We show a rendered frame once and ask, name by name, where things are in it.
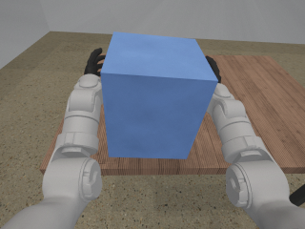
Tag table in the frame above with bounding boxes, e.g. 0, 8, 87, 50
39, 53, 305, 207

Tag robot right upper arm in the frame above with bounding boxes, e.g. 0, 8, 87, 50
225, 159, 305, 229

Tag robot left upper arm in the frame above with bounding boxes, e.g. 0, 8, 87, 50
0, 157, 103, 229

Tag left robot forearm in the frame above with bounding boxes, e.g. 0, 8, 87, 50
42, 73, 104, 196

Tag right robot hand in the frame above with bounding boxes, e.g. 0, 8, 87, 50
205, 55, 221, 84

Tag left robot hand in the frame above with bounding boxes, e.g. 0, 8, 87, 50
84, 48, 106, 77

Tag right robot forearm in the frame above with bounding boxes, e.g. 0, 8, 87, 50
206, 83, 290, 197

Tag carton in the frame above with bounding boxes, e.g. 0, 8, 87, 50
100, 31, 218, 159

